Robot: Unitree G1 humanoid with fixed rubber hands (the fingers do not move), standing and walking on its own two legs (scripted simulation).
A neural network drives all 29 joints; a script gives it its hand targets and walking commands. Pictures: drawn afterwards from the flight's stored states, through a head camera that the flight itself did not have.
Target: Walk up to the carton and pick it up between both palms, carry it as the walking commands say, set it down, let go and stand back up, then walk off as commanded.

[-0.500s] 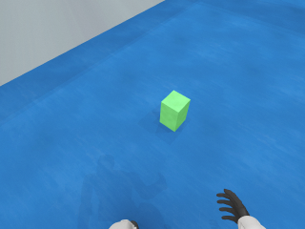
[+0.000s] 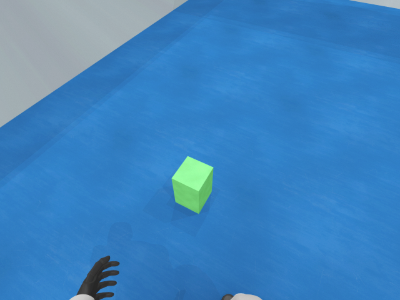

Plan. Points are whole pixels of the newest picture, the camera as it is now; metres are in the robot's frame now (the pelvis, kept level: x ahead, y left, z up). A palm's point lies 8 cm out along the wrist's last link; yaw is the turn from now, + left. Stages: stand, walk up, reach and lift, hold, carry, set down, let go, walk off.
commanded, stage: walk up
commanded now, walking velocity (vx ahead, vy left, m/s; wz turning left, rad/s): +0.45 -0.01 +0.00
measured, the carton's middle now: (193, 185) +0.73 -0.05 -0.64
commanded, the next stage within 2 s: none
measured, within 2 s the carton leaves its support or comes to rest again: neither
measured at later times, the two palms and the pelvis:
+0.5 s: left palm out of the picture +0.09 +0.27 -0.13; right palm (270, 224) +0.29 -0.20 -0.12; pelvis +0.16 +0.03 +0.01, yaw +0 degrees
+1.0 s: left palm (99, 229) +0.33 +0.22 -0.11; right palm (296, 266) +0.19 -0.24 -0.14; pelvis +0.24 -0.01 +0.01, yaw +0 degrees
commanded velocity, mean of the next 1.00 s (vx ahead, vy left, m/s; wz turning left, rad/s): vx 0.20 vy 0.02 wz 0.00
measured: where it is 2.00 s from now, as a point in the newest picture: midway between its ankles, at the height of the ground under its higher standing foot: (195, 294)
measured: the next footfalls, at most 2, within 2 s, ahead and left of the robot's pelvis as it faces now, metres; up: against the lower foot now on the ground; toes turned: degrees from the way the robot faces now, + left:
left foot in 0.50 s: +0.26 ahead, +0.16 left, +0.00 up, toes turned +8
right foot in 0.92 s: +0.33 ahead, -0.12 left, +0.00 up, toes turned -5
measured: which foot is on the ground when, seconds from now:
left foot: down 0.00-0.00, up 0.02-0.48, down 0.50-0.92, up 0.94-1.00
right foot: down 0.00-0.50, up 0.52-0.90, down 0.92-1.00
